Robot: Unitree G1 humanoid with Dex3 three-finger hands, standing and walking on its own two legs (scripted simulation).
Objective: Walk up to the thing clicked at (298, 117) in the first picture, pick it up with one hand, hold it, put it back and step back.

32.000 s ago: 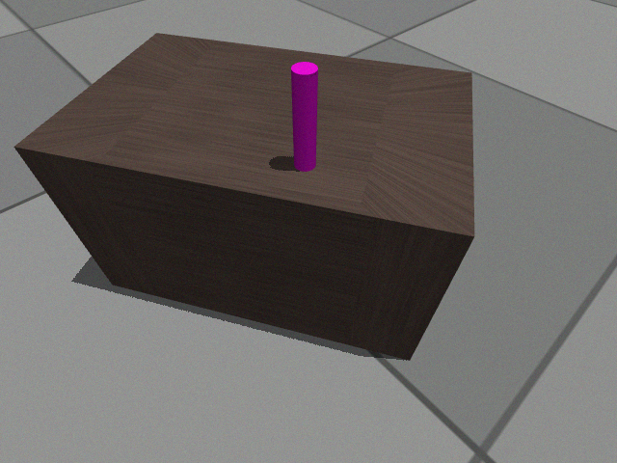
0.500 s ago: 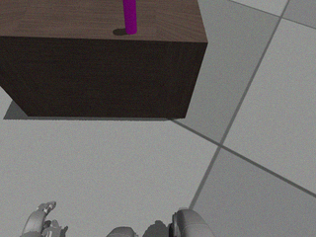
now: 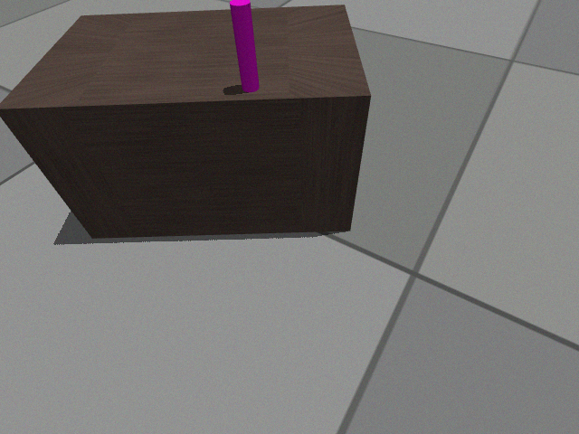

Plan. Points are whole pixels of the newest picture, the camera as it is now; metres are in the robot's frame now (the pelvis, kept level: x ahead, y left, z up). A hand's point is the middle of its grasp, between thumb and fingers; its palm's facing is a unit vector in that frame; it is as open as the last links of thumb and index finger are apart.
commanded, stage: step back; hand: left
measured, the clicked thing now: (245, 48) +1.08 +0.17 +0.01
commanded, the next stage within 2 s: stand in 0.88 s
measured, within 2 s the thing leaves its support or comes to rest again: neither
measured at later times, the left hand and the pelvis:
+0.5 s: hand out of the picture +0.11 +0.25 -0.13, palm faces +0.03 -0.92 -0.38, open 7.4 cm; pelvis +0.03 -0.01 +0.00, yaw +1 degrees
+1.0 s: hand out of the picture +0.15 +0.27 -0.14, palm faces +0.02 -0.94 -0.35, open 7.4 cm; pelvis +0.07 +0.01 +0.01, yaw +1 degrees
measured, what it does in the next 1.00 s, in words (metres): steps on the spot: left foot, then right foot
